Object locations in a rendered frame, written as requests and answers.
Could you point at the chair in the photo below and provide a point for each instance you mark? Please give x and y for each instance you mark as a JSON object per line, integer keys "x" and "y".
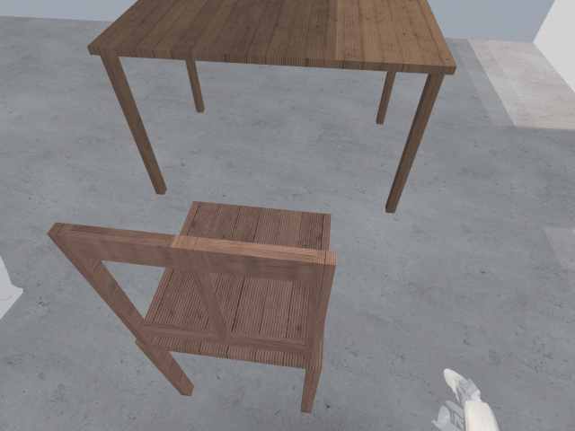
{"x": 243, "y": 283}

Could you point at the table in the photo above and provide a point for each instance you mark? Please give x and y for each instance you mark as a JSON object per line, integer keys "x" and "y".
{"x": 375, "y": 35}

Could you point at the robot right hand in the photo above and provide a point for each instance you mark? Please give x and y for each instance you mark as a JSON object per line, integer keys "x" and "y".
{"x": 476, "y": 416}

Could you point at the robot left hand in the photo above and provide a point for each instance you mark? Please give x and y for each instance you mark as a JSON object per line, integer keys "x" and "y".
{"x": 10, "y": 295}

